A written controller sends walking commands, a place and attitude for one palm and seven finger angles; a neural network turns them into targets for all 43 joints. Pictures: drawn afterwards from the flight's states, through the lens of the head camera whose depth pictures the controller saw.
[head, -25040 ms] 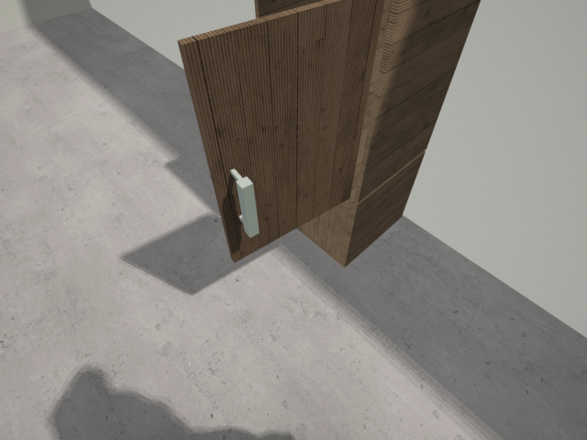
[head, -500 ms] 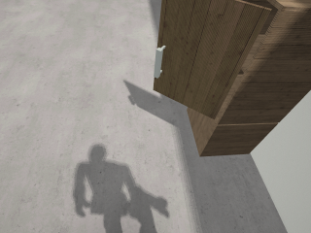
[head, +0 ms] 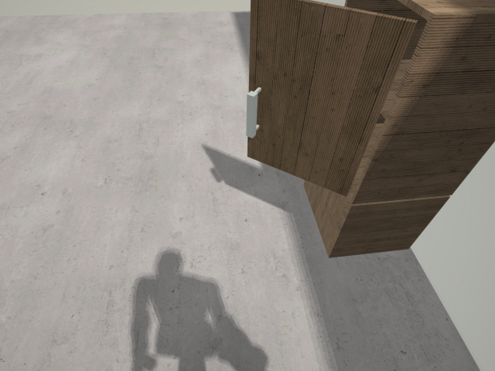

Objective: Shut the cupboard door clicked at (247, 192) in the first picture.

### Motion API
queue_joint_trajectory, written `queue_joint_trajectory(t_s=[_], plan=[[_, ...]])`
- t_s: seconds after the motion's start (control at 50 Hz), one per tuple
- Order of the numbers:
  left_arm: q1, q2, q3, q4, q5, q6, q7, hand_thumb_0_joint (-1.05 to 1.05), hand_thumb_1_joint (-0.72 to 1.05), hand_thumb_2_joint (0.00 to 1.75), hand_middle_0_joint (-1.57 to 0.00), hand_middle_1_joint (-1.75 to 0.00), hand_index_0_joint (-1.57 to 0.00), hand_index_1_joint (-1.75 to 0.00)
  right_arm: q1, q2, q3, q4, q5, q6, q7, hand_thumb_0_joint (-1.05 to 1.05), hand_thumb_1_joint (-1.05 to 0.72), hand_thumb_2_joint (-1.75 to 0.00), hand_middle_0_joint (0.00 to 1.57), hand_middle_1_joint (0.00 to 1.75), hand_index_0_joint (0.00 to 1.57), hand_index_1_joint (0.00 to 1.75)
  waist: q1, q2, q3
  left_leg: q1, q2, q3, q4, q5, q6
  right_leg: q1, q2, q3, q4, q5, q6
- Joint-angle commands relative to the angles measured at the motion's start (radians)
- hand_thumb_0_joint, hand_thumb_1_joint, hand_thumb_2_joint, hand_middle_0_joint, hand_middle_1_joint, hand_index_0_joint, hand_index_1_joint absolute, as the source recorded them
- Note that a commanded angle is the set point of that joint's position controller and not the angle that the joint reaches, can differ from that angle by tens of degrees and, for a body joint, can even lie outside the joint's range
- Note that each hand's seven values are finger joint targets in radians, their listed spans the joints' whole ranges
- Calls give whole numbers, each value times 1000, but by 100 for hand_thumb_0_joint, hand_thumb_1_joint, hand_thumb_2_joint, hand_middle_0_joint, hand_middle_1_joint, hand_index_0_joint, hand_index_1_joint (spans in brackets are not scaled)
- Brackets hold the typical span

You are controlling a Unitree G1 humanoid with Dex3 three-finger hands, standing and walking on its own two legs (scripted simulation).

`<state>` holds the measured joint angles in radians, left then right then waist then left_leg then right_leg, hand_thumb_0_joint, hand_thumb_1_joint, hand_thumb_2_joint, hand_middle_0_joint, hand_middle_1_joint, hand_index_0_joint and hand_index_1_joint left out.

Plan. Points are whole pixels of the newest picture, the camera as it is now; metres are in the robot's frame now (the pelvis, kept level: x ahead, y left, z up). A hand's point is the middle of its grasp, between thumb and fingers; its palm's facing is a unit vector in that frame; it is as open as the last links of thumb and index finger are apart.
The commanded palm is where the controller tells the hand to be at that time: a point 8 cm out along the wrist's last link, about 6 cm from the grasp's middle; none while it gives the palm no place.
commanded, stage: let the arm hang, fingers relaxed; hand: left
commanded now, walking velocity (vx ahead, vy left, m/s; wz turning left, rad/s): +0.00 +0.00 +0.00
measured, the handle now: (254, 112) +0.92 +0.02 -0.11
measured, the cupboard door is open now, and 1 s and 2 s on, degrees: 52 52 52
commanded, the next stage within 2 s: look to check the result in 0.24 s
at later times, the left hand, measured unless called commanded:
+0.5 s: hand out of the picture -0.02 +0.17 -0.18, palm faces +0.02 -0.98 -0.20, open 7.3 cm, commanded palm none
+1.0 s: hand out of the picture +0.04 +0.18 -0.17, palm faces +0.02 -0.97 -0.24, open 7.3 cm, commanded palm none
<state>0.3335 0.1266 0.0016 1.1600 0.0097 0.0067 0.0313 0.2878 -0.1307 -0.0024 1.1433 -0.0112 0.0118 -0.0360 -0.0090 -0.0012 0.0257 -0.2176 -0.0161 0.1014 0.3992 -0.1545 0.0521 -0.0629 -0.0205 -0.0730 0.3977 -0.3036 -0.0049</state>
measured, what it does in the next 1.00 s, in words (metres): stands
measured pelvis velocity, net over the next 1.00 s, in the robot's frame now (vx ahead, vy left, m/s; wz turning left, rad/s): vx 0.02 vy -0.01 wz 0.01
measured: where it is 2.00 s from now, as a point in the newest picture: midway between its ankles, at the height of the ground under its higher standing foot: outside the picture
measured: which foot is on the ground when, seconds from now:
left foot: down 0.00-1.00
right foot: down 0.00-1.00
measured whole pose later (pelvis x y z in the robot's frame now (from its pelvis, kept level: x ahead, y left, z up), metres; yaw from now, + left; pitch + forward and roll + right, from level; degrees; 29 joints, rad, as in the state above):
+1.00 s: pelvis +0.02 -0.01 +0.00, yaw +1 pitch -1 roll +1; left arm 0.23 0.20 0.02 1.13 0.01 0.00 0.03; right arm 0.20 -0.22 -0.01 1.12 -0.01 0.00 -0.03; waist -0.02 -0.01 0.04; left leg -0.20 -0.01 0.09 0.40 -0.18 0.03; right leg -0.03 -0.01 -0.09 0.36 -0.31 -0.02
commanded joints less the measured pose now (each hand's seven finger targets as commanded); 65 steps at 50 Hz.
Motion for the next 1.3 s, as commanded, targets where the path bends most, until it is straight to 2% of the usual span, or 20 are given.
queue_joint_trajectory(t_s=[0.0,0.22,0.28,0.6,0.84,0.88,0.94,1.0,1.04,1.06,1.08,1.1,1.12,1.16,1.18,1.2,1.22,1.24,1.26,1.28], plan=[[99,99,19,-9,3,-9,11,0,90,90,-20,-30,-20,-30,68,-99,-15,-15,-3,-10,-4,0,-90,-90,20,30,20,30,1,11,92,34,120,-145,-98,-3,-8,-138,-83,91,-103,59,-34],[85,101,22,-14,2,-16,12,0,90,90,-20,-30,-20,-30,67,-108,-17,-19,-3,-15,-6,0,-90,-90,20,30,20,30,-1,3,84,54,120,-139,-81,41,-8,-130,-88,97,-113,86,-38],[79,112,24,-16,2,-16,11,0,90,90,-20,-30,-20,-30,63,-112,-18,-19,-3,-16,-5,0,-90,-90,20,30,20,30,-1,20,77,61,120,-140,-79,57,-8,-122,-87,99,-111,99,-39],[28,170,27,-21,2,-21,7,0,90,90,-20,-30,-20,-30,8,-175,-23,-26,0,-18,-3,0,-90,-90,20,30,20,30,-3,-17,55,96,132,-140,-72,112,-5,-99,-94,103,-127,138,-38],[-19,214,34,-33,5,-24,4,0,90,90,-20,-30,-20,-30,-41,-216,-24,-37,1,-23,-1,0,-90,-90,20,30,20,30,0,5,21,121,140,-142,-70,187,-8,-58,-103,102,-137,213,-36],[-32,215,33,-32,4,-23,4,0,90,90,-20,-30,-20,-30,-52,-217,-23,-35,-2,-23,0,0,-90,-90,20,30,20,30,0,10,22,122,139,-142,-72,188,-10,-55,-106,100,-136,215,-36],[-8,175,35,-42,3,-7,11,0,90,90,-20,-30,-20,-30,-26,-161,-15,-44,-2,-9,5,0,-90,-90,20,30,20,30,1,-7,27,64,125,-140,-18,228,-19,-41,-120,62,-76,248,-24],[-10,207,57,-75,4,6,15,0,90,90,-20,-30,-20,-30,-32,-175,-29,-74,-6,6,9,0,-90,-90,20,30,20,30,8,-5,24,-27,114,-148,51,229,-22,-24,-147,44,-9,252,-39],[0,229,74,-102,8,10,16,0,90,90,-20,-30,-20,-30,-43,-174,-37,-103,-6,13,13,0,-90,-90,20,30,20,30,19,-55,12,-102,85,-121,153,207,-30,9,-201,55,4,314,-73],[-2,240,81,-117,8,11,17,0,90,90,-20,-30,-20,-30,-53,-167,-42,-121,-8,17,16,0,-90,-90,20,30,20,30,25,-98,19,-156,61,-93,245,109,-41,24,-254,81,-2,373,-109],[-8,245,86,-134,11,10,17,0,90,90,-20,-30,-20,-30,-66,-161,-47,-141,-12,23,17,0,-90,-90,20,30,20,30,28,-138,33,-216,51,-68,361,-94,-53,36,-313,96,-6,473,-153],[-14,249,89,-149,16,8,17,0,90,90,-20,-30,-20,-30,-91,-160,-56,-164,-13,30,19,0,-90,-90,20,30,20,30,32,-152,58,-261,50,-56,478,-285,-60,17,-370,112,-14,553,-191],[-36,255,93,-165,24,6,20,0,90,90,-20,-30,-20,-30,-103,-157,-62,-183,-11,33,24,0,-90,-90,20,30,20,30,26,-138,83,-297,69,-63,540,-367,-61,7,-402,107,-8,594,-211],[-89,276,102,-197,26,5,20,0,90,90,-20,-30,-20,-30,-94,-149,-63,-210,-6,34,33,0,-90,-90,20,30,20,30,-5,-114,98,-266,95,-58,420,-357,-65,-2,-385,26,78,669,-175],[-99,285,104,-210,22,4,16,0,90,90,-20,-30,-20,-30,-53,-147,-64,-208,-9,34,35,0,-90,-90,20,30,20,30,-25,-88,73,-193,69,-9,317,-252,-63,-15,-346,-26,158,699,-135],[-103,287,103,-222,13,5,12,0,90,90,-20,-30,-20,-30,17,-159,-66,-198,-15,32,38,0,-90,-90,20,30,20,30,-56,-68,30,-51,49,-4,213,-69,-47,-89,-299,-76,282,649,-77],[-84,254,102,-246,3,11,6,0,90,90,-20,-30,-20,-30,96,-223,-81,-194,-22,22,38,0,-90,-90,20,30,20,30,-81,135,-20,77,166,-235,82,294,37,-254,-191,-131,485,375,10],[-114,205,82,-289,-4,13,3,0,90,90,-20,-30,-20,-30,141,-311,-100,-188,-22,18,32,0,-90,-90,20,30,20,30,-88,366,-28,111,372,-564,-35,510,180,-403,-57,-86,708,-322,58],[-140,210,87,-314,9,21,8,0,90,90,-20,-30,-20,-30,143,-328,-107,-183,-21,21,28,0,-90,-90,20,30,20,30,-89,208,-63,30,388,-606,-95,168,194,-385,-48,47,777,-381,33],[-174,197,91,-314,9,28,8,0,90,90,-20,-30,-20,-30,88,-325,-106,-209,-24,18,22,0,-90,-90,20,30,20,30,-68,187,-29,-48,364,-621,-139,-105,167,-425,-64,79,791,-309,29]])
